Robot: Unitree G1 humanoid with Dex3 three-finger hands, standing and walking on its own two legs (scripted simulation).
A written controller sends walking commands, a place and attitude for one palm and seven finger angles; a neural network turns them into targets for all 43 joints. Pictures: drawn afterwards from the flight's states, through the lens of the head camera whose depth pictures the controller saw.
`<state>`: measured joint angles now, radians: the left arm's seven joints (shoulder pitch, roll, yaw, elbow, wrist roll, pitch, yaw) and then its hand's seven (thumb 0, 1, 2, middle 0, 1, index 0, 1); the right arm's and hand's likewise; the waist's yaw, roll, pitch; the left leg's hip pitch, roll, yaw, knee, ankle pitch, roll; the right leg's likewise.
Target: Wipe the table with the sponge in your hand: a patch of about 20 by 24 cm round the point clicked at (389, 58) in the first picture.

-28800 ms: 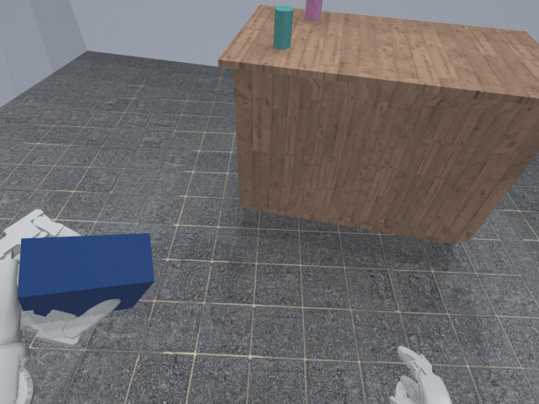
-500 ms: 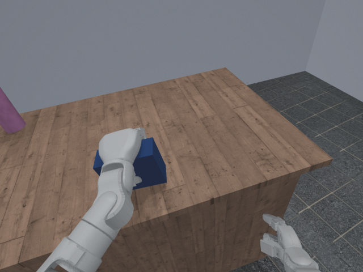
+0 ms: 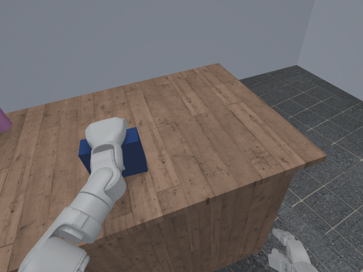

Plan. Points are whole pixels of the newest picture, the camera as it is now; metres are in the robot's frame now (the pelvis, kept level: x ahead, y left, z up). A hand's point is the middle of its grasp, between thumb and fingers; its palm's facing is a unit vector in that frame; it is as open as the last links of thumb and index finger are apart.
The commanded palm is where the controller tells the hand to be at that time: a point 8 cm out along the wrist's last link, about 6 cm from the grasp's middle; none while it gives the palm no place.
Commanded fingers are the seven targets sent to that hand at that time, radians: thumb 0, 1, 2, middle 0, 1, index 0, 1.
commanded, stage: wipe forward along the third lane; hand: left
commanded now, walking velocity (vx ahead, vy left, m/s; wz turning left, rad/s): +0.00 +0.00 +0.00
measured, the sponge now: (117, 160) +0.36 +0.20 +0.07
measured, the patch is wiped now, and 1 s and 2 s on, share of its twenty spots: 0.90 0.95 0.95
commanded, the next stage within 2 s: wipe back along the third lane in 0.72 s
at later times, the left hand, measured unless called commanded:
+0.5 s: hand (111, 136) +0.41 +0.22 +0.11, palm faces -0.02 -0.03 -1.00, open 9.4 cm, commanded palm +0.40 +0.23 +0.14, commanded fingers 0.00 0.10 1.30 -1.20 -1.60 -1.20 -1.60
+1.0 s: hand (110, 126) +0.45 +0.24 +0.11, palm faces -0.01 -0.02 -1.00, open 9.4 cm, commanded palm +0.41 +0.23 +0.14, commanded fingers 0.00 0.10 1.30 -1.20 -1.60 -1.20 -1.60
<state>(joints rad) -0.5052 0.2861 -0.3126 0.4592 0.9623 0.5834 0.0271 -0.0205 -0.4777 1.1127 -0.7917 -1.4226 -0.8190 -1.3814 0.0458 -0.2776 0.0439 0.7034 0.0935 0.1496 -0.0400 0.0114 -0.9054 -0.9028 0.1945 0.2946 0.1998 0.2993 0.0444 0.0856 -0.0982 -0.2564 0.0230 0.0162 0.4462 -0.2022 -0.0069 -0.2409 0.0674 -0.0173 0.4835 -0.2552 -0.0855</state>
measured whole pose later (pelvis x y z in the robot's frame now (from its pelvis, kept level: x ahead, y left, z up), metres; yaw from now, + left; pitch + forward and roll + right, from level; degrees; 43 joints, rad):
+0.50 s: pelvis +0.00 +0.02 +0.00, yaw +1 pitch +4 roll +0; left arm -0.73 0.29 -0.26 0.78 0.97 0.47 0.07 -0.01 -0.48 1.11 -0.79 -1.43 -0.82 -1.39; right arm 0.12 -0.27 0.03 0.74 0.09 0.14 -0.06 0.01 -0.91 -0.90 0.20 0.29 0.20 0.30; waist 0.01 0.07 -0.11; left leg -0.33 0.01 0.00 0.46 -0.20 0.00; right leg -0.30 0.05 -0.03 0.47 -0.25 -0.06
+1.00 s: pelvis +0.02 +0.04 +0.00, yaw +0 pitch +7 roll +0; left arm -0.82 0.29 -0.23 0.90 0.98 0.45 0.13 0.00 -0.47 1.11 -0.79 -1.43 -0.81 -1.40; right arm 0.19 -0.26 0.00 0.75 0.07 0.16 -0.03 0.01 -0.91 -0.90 0.20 0.29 0.20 0.30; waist -0.01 0.06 -0.14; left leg -0.38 0.00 0.02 0.48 -0.23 0.02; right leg -0.33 0.04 -0.01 0.45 -0.25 -0.04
